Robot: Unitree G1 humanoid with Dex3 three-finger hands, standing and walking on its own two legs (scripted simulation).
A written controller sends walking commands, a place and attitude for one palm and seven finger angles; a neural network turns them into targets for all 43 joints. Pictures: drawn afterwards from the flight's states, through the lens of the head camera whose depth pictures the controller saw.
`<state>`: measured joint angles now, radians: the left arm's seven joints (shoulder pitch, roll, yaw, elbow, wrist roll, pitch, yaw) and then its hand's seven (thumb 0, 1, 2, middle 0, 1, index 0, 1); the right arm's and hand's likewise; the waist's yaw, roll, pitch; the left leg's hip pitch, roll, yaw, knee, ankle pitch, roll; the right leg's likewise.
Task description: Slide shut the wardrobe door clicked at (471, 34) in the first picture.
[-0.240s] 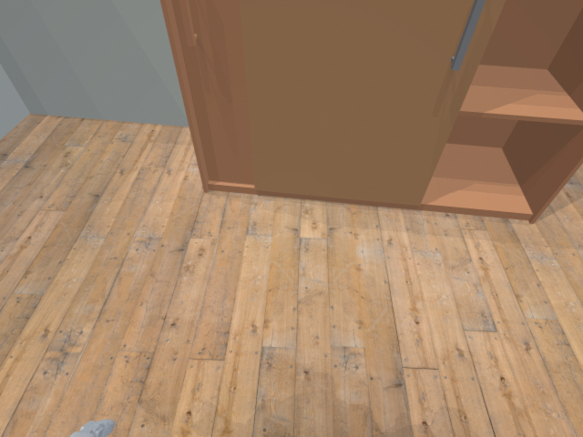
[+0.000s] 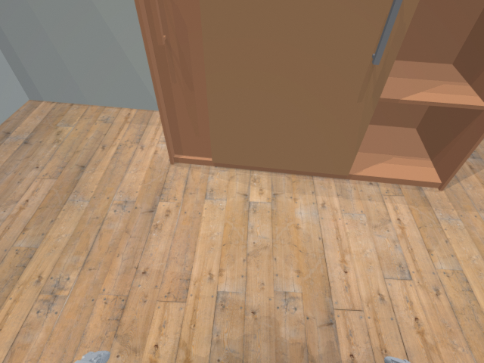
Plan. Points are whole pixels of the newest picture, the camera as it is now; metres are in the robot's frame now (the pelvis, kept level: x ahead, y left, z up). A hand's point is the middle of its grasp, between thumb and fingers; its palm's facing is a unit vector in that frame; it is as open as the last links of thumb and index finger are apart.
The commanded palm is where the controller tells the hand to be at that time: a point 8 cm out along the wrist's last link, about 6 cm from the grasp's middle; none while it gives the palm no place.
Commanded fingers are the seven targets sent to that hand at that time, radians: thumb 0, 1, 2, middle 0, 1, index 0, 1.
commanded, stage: stand and wait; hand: left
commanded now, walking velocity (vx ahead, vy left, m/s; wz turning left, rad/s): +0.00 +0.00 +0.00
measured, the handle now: (388, 20) +1.22 -0.47 +0.11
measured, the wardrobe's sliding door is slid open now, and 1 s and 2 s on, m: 0.53 0.53 0.53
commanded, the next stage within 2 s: look at it before walking up in 0.58 s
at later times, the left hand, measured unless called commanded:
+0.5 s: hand out of the picture +0.07 +0.24 -0.15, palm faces -0.03 -0.94 -0.34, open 7.3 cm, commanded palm none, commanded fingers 0.00 0.90 0.90 -0.20 -0.30 -0.20 -0.30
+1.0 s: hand out of the picture +0.07 +0.23 -0.15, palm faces -0.03 -0.94 -0.34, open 7.3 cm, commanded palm none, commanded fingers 0.00 0.90 0.90 -0.20 -0.30 -0.20 -0.30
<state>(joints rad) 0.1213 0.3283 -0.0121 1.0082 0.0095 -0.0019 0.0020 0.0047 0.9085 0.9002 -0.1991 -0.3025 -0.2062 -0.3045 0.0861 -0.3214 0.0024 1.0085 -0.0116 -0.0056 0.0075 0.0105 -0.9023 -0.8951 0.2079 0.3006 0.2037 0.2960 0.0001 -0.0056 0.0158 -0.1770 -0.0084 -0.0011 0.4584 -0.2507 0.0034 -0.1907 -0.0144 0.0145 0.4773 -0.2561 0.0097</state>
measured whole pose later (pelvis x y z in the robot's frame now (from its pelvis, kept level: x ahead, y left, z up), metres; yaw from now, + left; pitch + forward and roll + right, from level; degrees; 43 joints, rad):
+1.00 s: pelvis -0.01 -0.01 +0.01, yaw +0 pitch -2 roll +0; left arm 0.13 0.34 0.00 1.08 0.01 -0.01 0.00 0.00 0.91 0.90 -0.20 -0.30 -0.21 -0.30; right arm 0.12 -0.34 0.00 1.11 -0.01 -0.01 0.01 0.01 -0.90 -0.90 0.21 0.30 0.20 0.30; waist -0.01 0.00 0.03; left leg -0.15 0.02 0.00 0.38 -0.20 -0.02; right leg -0.17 0.01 0.01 0.40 -0.20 -0.01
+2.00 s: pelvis -0.05 +0.00 -0.01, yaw -17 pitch +2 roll +2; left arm 0.26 0.22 0.06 0.90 0.02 0.06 0.00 0.00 0.91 0.90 -0.20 -0.30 -0.21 -0.30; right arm 0.09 -0.22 -0.06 0.88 0.01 0.03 -0.02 0.01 -0.91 -0.90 0.20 0.30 0.20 0.30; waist 0.04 -0.05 0.07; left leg -0.32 -0.03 -0.03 0.70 -0.43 -0.02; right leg -0.41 0.12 0.26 0.52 -0.12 0.00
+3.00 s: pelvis +0.15 -0.15 +0.00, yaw -48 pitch -1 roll -1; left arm 0.28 0.21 0.09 1.04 0.03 0.00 -0.02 0.01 0.92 0.90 -0.19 -0.30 -0.20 -0.30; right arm 0.38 -0.12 -0.04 1.05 -0.02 -0.07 -0.02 0.01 -0.93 -0.90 0.21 0.30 0.20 0.30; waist -0.01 -0.05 -0.02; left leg -0.19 0.08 0.24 0.45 -0.24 0.04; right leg -0.53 -0.05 -0.03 1.21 -0.22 -0.02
